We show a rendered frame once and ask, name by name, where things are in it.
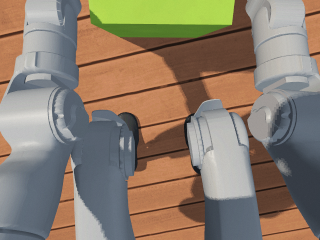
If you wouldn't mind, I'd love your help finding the carton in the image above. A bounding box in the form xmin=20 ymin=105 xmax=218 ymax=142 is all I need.
xmin=88 ymin=0 xmax=235 ymax=38

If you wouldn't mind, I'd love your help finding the right robot thigh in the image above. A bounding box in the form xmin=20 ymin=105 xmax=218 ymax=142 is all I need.
xmin=187 ymin=108 xmax=263 ymax=240

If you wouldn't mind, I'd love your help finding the left robot shin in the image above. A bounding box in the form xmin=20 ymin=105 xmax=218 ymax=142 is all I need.
xmin=70 ymin=109 xmax=130 ymax=171

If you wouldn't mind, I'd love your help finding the robot left forearm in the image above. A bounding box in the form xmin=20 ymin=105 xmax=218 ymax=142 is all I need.
xmin=0 ymin=0 xmax=82 ymax=134

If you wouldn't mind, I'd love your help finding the robot right forearm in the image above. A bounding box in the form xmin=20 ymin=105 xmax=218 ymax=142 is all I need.
xmin=245 ymin=0 xmax=320 ymax=93

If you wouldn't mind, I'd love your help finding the left robot upper arm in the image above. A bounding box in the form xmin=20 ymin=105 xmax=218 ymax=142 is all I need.
xmin=0 ymin=86 xmax=89 ymax=240

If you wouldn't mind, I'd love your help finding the right robot upper arm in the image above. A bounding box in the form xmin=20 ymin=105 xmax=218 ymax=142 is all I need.
xmin=247 ymin=89 xmax=320 ymax=240

